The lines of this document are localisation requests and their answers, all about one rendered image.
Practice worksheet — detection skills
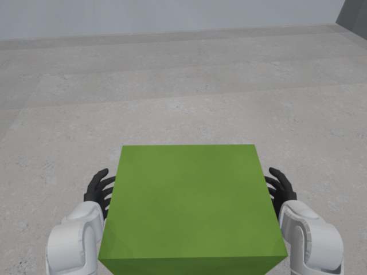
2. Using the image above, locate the right robot forearm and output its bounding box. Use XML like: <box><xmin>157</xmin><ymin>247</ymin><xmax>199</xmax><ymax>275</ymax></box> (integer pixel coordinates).
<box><xmin>278</xmin><ymin>200</ymin><xmax>344</xmax><ymax>275</ymax></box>

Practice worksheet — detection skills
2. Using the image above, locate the robot left hand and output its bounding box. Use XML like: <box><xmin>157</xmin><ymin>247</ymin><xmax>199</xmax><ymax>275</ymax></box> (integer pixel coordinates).
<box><xmin>84</xmin><ymin>168</ymin><xmax>116</xmax><ymax>220</ymax></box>

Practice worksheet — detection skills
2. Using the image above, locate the left robot forearm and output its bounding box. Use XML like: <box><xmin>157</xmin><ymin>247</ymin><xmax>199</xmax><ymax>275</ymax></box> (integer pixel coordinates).
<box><xmin>45</xmin><ymin>201</ymin><xmax>104</xmax><ymax>275</ymax></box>

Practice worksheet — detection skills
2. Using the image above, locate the robot right hand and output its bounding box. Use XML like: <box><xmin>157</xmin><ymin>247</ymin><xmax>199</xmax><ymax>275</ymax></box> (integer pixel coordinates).
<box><xmin>264</xmin><ymin>167</ymin><xmax>297</xmax><ymax>219</ymax></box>

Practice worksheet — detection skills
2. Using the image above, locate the carton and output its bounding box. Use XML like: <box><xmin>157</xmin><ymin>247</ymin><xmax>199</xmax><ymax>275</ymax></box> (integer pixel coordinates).
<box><xmin>98</xmin><ymin>144</ymin><xmax>288</xmax><ymax>275</ymax></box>

